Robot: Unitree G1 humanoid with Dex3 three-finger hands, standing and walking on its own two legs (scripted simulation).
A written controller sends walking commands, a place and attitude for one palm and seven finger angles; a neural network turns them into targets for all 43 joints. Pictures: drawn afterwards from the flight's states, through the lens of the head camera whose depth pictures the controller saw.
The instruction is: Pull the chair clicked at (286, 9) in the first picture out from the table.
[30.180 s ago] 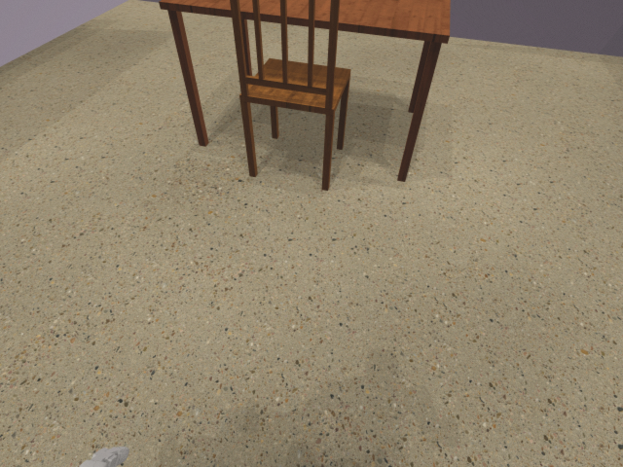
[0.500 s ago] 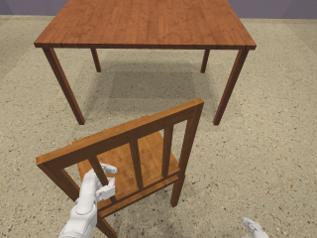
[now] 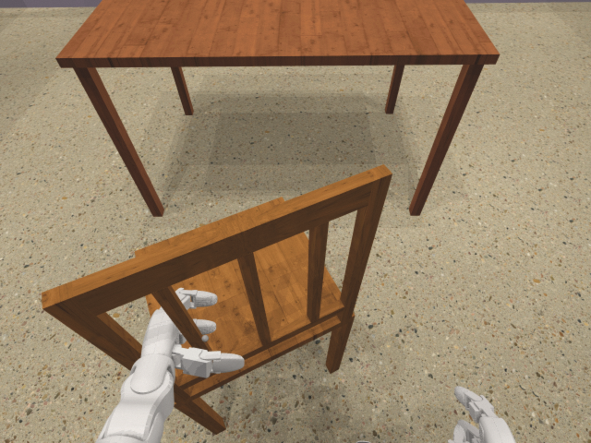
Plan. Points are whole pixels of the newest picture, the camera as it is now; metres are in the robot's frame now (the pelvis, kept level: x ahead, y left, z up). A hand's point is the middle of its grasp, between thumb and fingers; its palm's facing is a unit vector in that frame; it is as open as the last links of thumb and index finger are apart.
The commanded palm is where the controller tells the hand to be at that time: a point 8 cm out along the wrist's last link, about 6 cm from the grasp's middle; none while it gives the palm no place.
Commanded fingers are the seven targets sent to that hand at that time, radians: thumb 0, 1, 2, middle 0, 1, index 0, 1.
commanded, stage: open the thumb and straighten the fingers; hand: left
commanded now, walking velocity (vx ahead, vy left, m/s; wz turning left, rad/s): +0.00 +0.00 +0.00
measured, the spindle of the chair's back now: (256, 304) +0.33 +0.07 -0.06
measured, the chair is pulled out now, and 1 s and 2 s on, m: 0.57 0.57 0.57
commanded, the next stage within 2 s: draw the fingers out of the gap in 0.34 s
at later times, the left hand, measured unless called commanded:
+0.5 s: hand (206, 344) +0.27 +0.15 -0.06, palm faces +0.07 -0.99 -0.15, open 17.4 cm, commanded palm +0.23 +0.20 -0.04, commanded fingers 0.00 -0.55 0.20 0.00 0.00 0.00 0.00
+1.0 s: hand (199, 410) +0.18 +0.14 -0.06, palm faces +0.08 -0.99 -0.14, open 17.4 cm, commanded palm +0.15 +0.19 -0.04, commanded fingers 0.00 -0.55 0.20 0.00 0.00 0.00 0.00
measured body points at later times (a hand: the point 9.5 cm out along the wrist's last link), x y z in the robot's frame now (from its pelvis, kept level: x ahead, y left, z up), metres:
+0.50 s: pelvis +0.01 -0.01 -0.02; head +0.07 -0.02 +0.43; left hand +0.26 +0.20 -0.05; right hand +0.17 -0.26 -0.11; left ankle -0.03 +0.12 -0.71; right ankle +0.03 -0.12 -0.71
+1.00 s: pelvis +0.01 +0.00 -0.03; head +0.05 -0.01 +0.42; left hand +0.17 +0.19 -0.05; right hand +0.19 -0.24 -0.10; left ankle -0.03 +0.12 -0.71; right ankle +0.03 -0.12 -0.71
